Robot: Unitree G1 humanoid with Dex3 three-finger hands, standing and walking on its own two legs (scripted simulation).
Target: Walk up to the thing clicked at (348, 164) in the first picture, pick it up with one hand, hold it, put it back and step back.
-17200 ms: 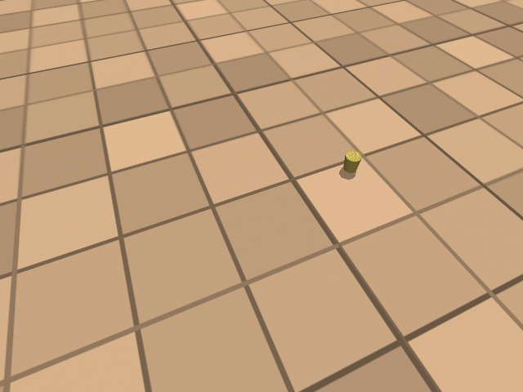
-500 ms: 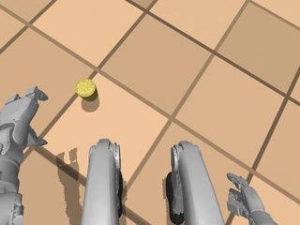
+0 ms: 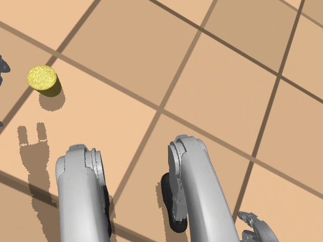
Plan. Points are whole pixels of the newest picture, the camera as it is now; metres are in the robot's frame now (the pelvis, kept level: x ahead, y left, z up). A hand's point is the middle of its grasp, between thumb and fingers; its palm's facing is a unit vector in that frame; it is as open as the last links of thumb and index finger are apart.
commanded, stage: rise first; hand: left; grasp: from above
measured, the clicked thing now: (46, 83) +0.56 +0.31 -0.32
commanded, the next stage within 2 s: none
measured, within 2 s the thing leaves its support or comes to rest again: neither
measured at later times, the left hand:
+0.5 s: hand (4, 90) +0.48 +0.36 -0.17, palm faces -0.44 -0.07 -0.89, open 14.2 cm
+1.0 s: hand (12, 86) +0.49 +0.35 -0.19, palm faces -0.44 -0.07 -0.90, open 14.3 cm
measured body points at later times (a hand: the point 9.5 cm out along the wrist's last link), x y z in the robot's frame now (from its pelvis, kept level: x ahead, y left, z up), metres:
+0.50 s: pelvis +0.01 +0.00 -0.03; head +0.26 +0.08 +0.34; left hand +0.50 +0.36 -0.12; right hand +0.07 -0.27 -0.13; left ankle +0.10 +0.14 -0.33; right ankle +0.10 -0.12 -0.33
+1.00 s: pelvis +0.01 +0.00 -0.03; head +0.27 +0.09 +0.33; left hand +0.51 +0.35 -0.14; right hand +0.06 -0.27 -0.13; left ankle +0.10 +0.14 -0.33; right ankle +0.10 -0.12 -0.33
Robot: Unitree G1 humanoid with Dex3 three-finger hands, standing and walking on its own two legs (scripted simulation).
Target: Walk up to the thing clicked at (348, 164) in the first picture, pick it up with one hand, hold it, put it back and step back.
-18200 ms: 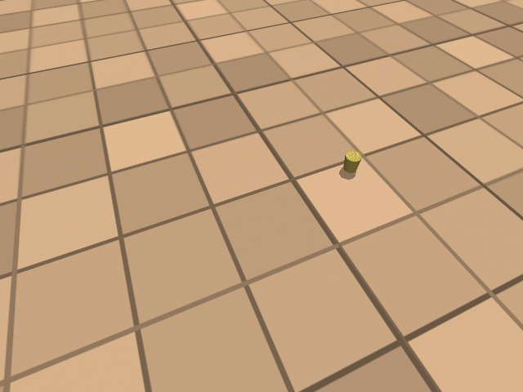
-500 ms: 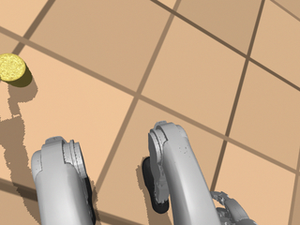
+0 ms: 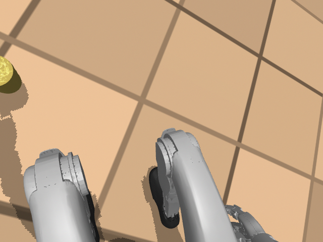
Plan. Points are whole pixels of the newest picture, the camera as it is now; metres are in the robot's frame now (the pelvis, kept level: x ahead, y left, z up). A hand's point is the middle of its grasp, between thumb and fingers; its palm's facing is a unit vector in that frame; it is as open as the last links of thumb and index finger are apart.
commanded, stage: rise first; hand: left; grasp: from above
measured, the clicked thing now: (1, 77) +0.52 +0.34 -0.28
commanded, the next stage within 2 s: none
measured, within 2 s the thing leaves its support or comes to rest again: neither
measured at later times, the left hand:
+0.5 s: hand out of the picture +0.47 +0.37 -0.17, palm faces -0.44 -0.10 -0.89, open 14.3 cm
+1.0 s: hand out of the picture +0.47 +0.37 -0.17, palm faces -0.44 -0.10 -0.89, open 14.3 cm
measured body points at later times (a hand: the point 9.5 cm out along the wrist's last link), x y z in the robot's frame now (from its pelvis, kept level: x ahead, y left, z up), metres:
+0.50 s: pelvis +0.00 +0.00 -0.01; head +0.25 +0.11 +0.35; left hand +0.49 +0.38 -0.12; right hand +0.05 -0.26 -0.09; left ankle +0.07 +0.14 -0.30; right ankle +0.09 -0.12 -0.30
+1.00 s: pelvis +0.00 +0.00 -0.01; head +0.26 +0.10 +0.35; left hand +0.49 +0.38 -0.12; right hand +0.06 -0.26 -0.09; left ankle +0.07 +0.14 -0.30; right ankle +0.09 -0.12 -0.30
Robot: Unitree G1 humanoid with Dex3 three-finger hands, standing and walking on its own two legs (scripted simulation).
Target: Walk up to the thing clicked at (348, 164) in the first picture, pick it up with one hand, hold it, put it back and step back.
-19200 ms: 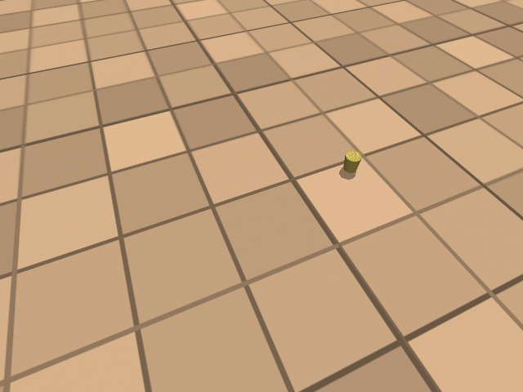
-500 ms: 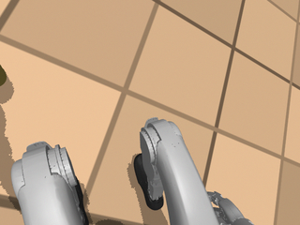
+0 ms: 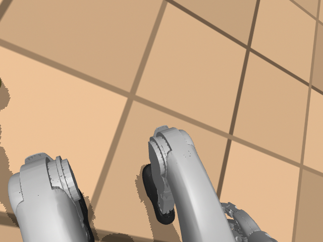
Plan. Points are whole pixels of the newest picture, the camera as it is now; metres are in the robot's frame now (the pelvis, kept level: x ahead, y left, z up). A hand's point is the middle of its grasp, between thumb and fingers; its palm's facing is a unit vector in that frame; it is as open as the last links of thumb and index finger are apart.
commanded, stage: rise first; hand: left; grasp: from above
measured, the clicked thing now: out of the picture +0.52 +0.35 -0.28
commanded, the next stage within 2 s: none
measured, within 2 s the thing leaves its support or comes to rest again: neither
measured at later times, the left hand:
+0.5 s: hand out of the picture +0.47 +0.39 -0.15, palm faces -0.43 -0.10 -0.90, open 14.3 cm
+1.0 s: hand out of the picture +0.47 +0.39 -0.15, palm faces -0.43 -0.10 -0.90, open 14.3 cm
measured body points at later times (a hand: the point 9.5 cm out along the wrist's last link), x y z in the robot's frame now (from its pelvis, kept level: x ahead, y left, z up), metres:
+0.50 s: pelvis +0.00 +0.00 +0.00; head +0.25 +0.11 +0.36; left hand +0.49 +0.39 -0.10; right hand +0.06 -0.26 -0.08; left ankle +0.07 +0.14 -0.29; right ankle +0.10 -0.12 -0.29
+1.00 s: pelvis +0.00 +0.00 +0.00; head +0.25 +0.11 +0.36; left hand +0.49 +0.39 -0.10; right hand +0.06 -0.26 -0.08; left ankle +0.07 +0.14 -0.29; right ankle +0.10 -0.12 -0.29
